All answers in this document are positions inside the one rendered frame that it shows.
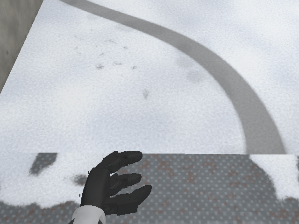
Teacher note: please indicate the left robot forearm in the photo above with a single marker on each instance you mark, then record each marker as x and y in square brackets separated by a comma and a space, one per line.
[88, 214]

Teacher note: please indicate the robot left hand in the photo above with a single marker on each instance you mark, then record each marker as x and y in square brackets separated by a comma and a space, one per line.
[100, 185]

